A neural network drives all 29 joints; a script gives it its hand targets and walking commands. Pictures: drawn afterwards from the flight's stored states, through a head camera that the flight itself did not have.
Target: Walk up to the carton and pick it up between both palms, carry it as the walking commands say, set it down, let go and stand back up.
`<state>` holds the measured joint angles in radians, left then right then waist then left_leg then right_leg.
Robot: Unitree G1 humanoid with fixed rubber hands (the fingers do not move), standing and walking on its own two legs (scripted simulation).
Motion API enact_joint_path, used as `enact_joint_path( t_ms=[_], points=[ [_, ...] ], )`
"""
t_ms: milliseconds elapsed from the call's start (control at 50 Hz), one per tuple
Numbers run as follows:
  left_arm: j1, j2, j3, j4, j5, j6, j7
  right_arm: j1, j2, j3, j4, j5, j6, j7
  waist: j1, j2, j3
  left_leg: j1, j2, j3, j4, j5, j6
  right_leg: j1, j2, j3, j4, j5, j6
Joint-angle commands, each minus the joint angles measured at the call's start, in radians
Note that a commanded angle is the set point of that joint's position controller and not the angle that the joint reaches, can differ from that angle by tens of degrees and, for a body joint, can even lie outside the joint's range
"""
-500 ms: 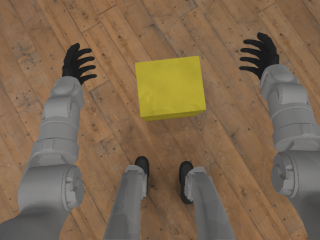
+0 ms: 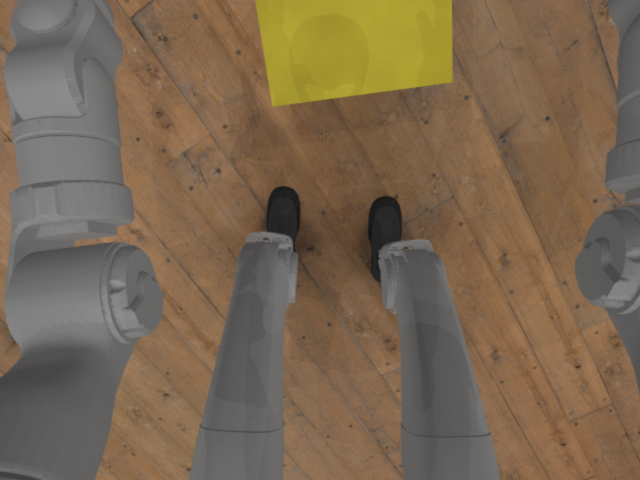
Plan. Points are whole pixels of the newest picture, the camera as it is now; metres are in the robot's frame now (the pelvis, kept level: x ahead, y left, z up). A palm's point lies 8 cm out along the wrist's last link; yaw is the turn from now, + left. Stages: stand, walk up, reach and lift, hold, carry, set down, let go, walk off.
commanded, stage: reach and lift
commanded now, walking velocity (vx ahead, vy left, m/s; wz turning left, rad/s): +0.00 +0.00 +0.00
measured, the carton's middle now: (349, 22) +0.54 +0.00 -0.54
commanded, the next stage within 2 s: none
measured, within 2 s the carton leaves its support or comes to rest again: neither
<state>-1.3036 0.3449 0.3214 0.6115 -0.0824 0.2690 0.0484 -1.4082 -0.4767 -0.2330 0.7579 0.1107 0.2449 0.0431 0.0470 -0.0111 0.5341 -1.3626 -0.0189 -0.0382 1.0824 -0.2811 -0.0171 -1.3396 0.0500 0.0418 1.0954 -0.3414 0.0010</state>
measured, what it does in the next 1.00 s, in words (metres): lowers itself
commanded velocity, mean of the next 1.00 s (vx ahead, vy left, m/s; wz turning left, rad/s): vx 0.00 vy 0.00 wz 0.00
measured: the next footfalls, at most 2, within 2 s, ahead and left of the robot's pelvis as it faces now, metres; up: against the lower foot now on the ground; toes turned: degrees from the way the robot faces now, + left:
none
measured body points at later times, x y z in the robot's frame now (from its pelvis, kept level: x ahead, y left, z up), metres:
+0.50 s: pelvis -0.05 +0.01 -0.17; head +0.34 +0.02 +0.05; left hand +0.54 +0.24 -0.32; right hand +0.57 -0.20 -0.31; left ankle +0.09 +0.13 -0.63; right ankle +0.07 -0.11 -0.63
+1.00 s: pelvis -0.03 +0.00 -0.28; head +0.36 +0.01 -0.07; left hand +0.54 +0.23 -0.46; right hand +0.57 -0.19 -0.46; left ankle +0.09 +0.13 -0.63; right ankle +0.07 -0.11 -0.63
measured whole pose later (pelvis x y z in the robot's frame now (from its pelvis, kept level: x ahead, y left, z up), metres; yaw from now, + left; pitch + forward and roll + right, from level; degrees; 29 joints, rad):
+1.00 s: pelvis -0.03 +0.00 -0.28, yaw +1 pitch +34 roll +1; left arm -1.56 0.41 0.23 1.04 -0.19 0.17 0.11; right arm -1.63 -0.53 -0.07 1.11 0.19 0.18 -0.04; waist 0.04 0.00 0.52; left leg -2.17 -0.04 -0.01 2.14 -0.57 -0.04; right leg -2.15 0.06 0.02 2.18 -0.63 0.02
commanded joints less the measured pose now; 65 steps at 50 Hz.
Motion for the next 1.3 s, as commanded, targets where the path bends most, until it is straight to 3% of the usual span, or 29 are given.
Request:
enact_joint_path(
  t_ms=[0,20,40,80,100,120,180,220,240,260,300,340,400,420,480,580,620,700,780,840,860,900,940,960,980,1000,1140,1220,1280],
  points=[
    [-0.332,0.239,0.058,-0.221,0.005,-0.036,0.019,-0.381,-0.184,0.019,-0.17,0.05,-0.012,-0.024,0.096,-0.041,-2.261,0.684,-0.052,0.074,0.097,0.63,-0.001,0.752,0.004,0.006,0.091,0.71,0.028],
    [-0.312,0.203,0.003,-0.199,-0.008,-0.042,0.018,-0.353,-0.247,-0.046,-0.101,-0.014,-0.015,-0.027,0.025,-0.042,-2.164,0.634,-0.049,0.061,0.108,0.585,-0.018,0.662,0.013,-0.016,0.108,0.639,0.026],
    [-0.293,0.19,0.043,-0.094,0.035,-0.045,0.011,-0.328,-0.204,-0.045,-0.038,-0.022,-0.019,-0.036,0.053,-0.05,-2.056,0.567,-0.058,0.076,0.136,0.566,-0.006,0.603,0.008,0.003,0.115,0.656,0.026],
    [-0.305,0.17,0.031,0.077,-0.002,-0.049,0.011,-0.361,-0.199,-0.057,0.037,-0.03,-0.04,-0.039,0.018,-0.047,-1.865,0.474,-0.05,0.075,0.194,0.408,0.001,0.363,0.008,-0.034,0.167,0.445,0.035],
    [-0.353,0.165,0.025,-0.013,-0.018,-0.058,0.012,-0.422,-0.173,0.002,-0.058,-0.012,-0.037,-0.032,0.024,-0.074,-2.039,0.471,-0.045,0.08,0.207,0.386,0.005,0.485,0.003,-0.024,0.178,0.491,0.033],
    [-0.327,0.159,0.027,0.113,-0.014,-0.044,0.007,-0.39,-0.178,-0.013,0.083,-0.044,-0.025,-0.036,0.003,-0.086,-1.919,0.348,-0.06,0.096,0.222,0.302,-0.001,0.452,0.006,-0.043,0.217,0.438,0.035],
    [-0.4,0.161,-0.011,0.154,0.0,-0.03,0.028,-0.47,-0.197,0.008,0.121,-0.004,-0.015,-0.018,0.042,-0.018,-1.901,0.411,-0.047,0.086,0.308,0.267,-0.013,0.248,0.013,-0.07,0.301,0.273,0.038],
    [-0.456,0.19,-0.013,0.102,-0.021,-0.016,0.039,-0.487,-0.261,-0.003,0.096,-0.024,0.0,-0.023,-0.003,-0.022,-2.006,0.496,-0.046,0.071,0.36,0.248,-0.017,0.191,0.03,-0.1,0.334,0.189,0.028],
    [-0.429,0.154,-0.037,0.197,-0.022,-0.016,0.04,-0.468,-0.222,0.018,0.226,0.001,0.007,-0.013,0.024,0.027,-1.839,0.381,-0.049,0.099,0.364,0.142,-0.025,0.08,0.025,-0.095,0.353,0.08,0.022],
    [-0.492,0.181,-0.016,0.225,-0.006,-0.002,0.046,-0.506,-0.209,0.036,0.245,0.007,0.019,-0.006,0.029,-0.013,-1.806,0.402,-0.037,0.077,0.389,0.092,-0.013,0.007,0.024,-0.114,0.393,0.005,0.029],
    [-0.546,0.173,-0.034,0.205,-0.061,0.003,0.048,-0.555,-0.251,0.043,0.196,-0.01,0.015,-0.006,-0.041,-0.079,-1.832,0.332,-0.036,0.076,0.434,0.065,-0.011,0.029,0.022,-0.117,0.415,-0.011,0.028],
    [-0.599,0.275,-0.034,-0.001,-0.061,0.001,0.072,-0.618,-0.291,0.053,0.047,0.035,0.023,-0.043,0.026,-0.032,-2.095,0.371,-0.056,0.124,0.491,0.144,-0.022,0.21,0.029,-0.091,0.464,0.11,0.026],
    [-0.623,0.291,-0.058,0.04,-0.072,0.026,0.098,-0.634,-0.332,0.063,0.064,0.058,0.037,-0.062,0.027,-0.018,-2.119,0.403,-0.046,0.118,0.57,0.155,-0.006,0.097,0.028,-0.116,0.548,0.084,0.025],
    [-0.616,0.24,-0.096,0.086,-0.067,0.031,0.107,-0.594,-0.364,0.022,0.164,0.038,0.034,-0.069,0.0,0.055,-2.046,0.365,-0.041,0.108,0.585,0.137,-0.021,0.004,0.017,-0.115,0.568,0.039,0.005],
    [-0.584,0.258,-0.082,0.094,-0.081,0.042,0.109,-0.647,-0.314,0.09,0.081,0.092,0.045,-0.065,0.047,0.016,-2.026,0.35,-0.035,0.116,0.603,0.088,-0.013,-0.004,0.012,-0.108,0.575,-0.016,0.019],
    [-0.564,0.246,-0.049,0.161,-0.098,0.004,0.097,-0.638,-0.278,0.122,0.118,0.082,0.013,-0.062,0.037,-0.085,-1.962,0.204,-0.028,0.112,0.708,0.134,-0.006,0.0,0.003,-0.103,0.678,0.085,0.032],
    [-0.548,0.185,-0.069,0.26,-0.112,-0.014,0.076,-0.573,-0.22,0.133,0.252,0.065,-0.003,-0.055,0.027,-0.08,-1.761,0.064,-0.023,0.111,0.722,0.091,-0.006,-0.102,-0.008,-0.094,0.69,0.053,0.033],
    [-0.616,0.245,-0.081,0.092,-0.105,-0.069,0.075,-0.622,-0.279,0.099,0.097,0.067,-0.04,-0.079,0.001,-0.036,-1.915,0.167,-0.024,0.115,0.797,0.177,-0.013,-0.084,0.003,-0.104,0.765,0.128,0.035],
    [-0.545,0.22,-0.079,0.313,-0.113,-0.084,0.066,-0.569,-0.235,0.136,0.258,0.062,-0.053,-0.08,0.048,-0.027,-1.645,0.013,-0.021,0.121,0.858,0.112,-0.015,-0.184,-0.021,-0.075,0.817,0.068,0.027],
    [-0.551,0.243,-0.085,0.238,-0.11,-0.119,0.071,-0.576,-0.259,0.109,0.168,0.053,-0.085,-0.092,-0.005,-0.058,-1.724,0.028,-0.015,0.096,0.903,0.176,-0.011,-0.142,-0.016,-0.09,0.875,0.163,0.03],
    [-0.558,0.216,-0.103,0.25,-0.113,-0.123,0.066,-0.548,-0.255,0.119,0.209,0.071,-0.091,-0.089,0.01,-0.014,-1.729,0.047,-0.012,0.116,0.923,0.202,-0.022,-0.162,-0.017,-0.093,0.888,0.155,0.028],
    [-0.5,0.222,-0.072,0.372,-0.106,-0.126,0.061,-0.539,-0.199,0.162,0.249,0.075,-0.089,-0.08,0.054,-0.065,-1.555,-0.04,-0.015,0.107,0.933,0.158,-0.002,-0.228,-0.025,-0.076,0.903,0.108,0.037],
    [-0.538,0.234,-0.068,0.29,-0.109,-0.146,0.065,-0.53,-0.208,0.135,0.213,0.074,-0.106,-0.083,0.022,-0.073,-1.614,-0.046,-0.014,0.095,0.954,0.194,-0.01,-0.2,-0.027,-0.073,0.928,0.168,0.029],
    [-0.552,0.246,-0.08,0.23,-0.104,-0.162,0.069,-0.55,-0.223,0.144,0.176,0.105,-0.118,-0.088,0.051,-0.021,-1.689,-0.053,-0.008,0.11,0.992,0.22,-0.013,-0.139,-0.03,-0.048,0.964,0.238,0.026],
    [-0.591,0.22,-0.123,0.232,-0.135,-0.166,0.067,-0.584,-0.229,0.133,0.141,0.105,-0.127,-0.092,0.013,-0.02,-1.676,-0.011,-0.004,0.102,1.002,0.239,-0.004,-0.208,-0.021,-0.077,0.963,0.192,0.035],
    [-0.575,0.239,-0.12,0.312,-0.134,-0.173,0.057,-0.536,-0.18,0.188,0.244,0.133,-0.122,-0.089,0.039,-0.015,-1.614,-0.01,-0.004,0.114,1.028,0.238,-0.012,-0.207,-0.031,-0.06,0.968,0.207,0.034],
    [-0.564,0.267,-0.083,0.335,-0.155,-0.186,0.064,-0.552,-0.247,0.171,0.242,0.114,-0.136,-0.1,0.052,-0.036,-1.476,-0.097,0.003,0.097,1.054,0.198,-0.008,-0.313,-0.045,-0.043,1.007,0.122,0.021],
    [-0.521,0.266,-0.092,0.383,-0.182,-0.185,0.055,-0.536,-0.197,0.249,0.232,0.142,-0.136,-0.1,0.054,-0.149,-1.515,-0.155,0.005,0.105,1.071,0.221,0.0,-0.164,-0.052,-0.037,1.018,0.228,0.039],
    [-0.498,0.271,-0.089,0.412,-0.153,-0.189,0.054,-0.483,-0.221,0.188,0.297,0.115,-0.135,-0.105,0.023,-0.093,-1.423,-0.224,0.004,0.1,1.063,0.189,-0.004,-0.219,-0.043,-0.043,1.027,0.198,0.033]
  ],
)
